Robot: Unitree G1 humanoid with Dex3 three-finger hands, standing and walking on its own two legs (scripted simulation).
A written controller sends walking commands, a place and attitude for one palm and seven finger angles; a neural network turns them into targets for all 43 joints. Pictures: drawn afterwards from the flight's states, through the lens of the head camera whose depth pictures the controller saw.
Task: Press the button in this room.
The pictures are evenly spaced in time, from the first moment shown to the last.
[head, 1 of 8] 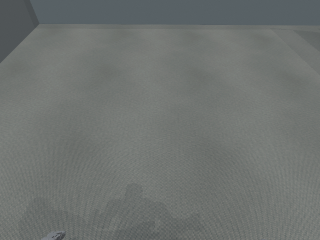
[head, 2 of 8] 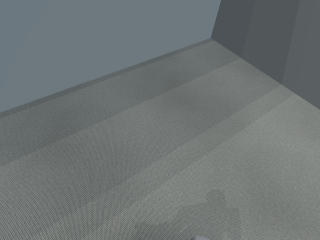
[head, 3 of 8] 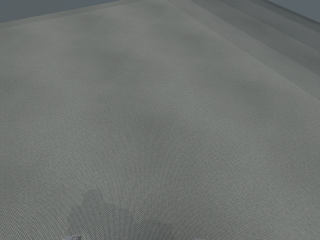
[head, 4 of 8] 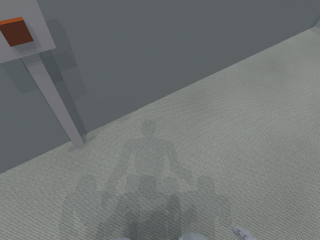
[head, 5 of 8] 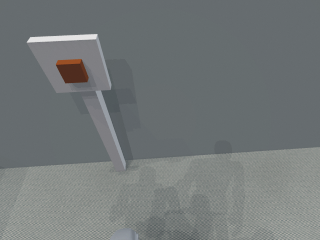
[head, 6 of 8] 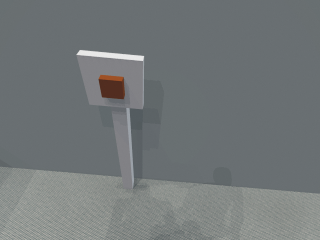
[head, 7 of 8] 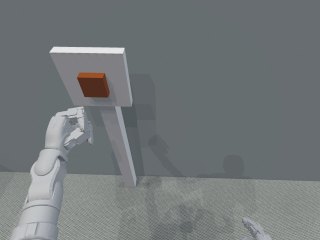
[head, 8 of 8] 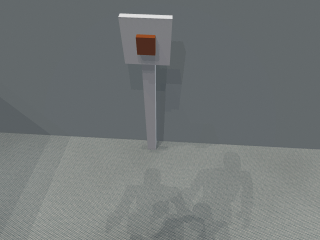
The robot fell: no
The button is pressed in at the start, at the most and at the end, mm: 0 14 0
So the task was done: yes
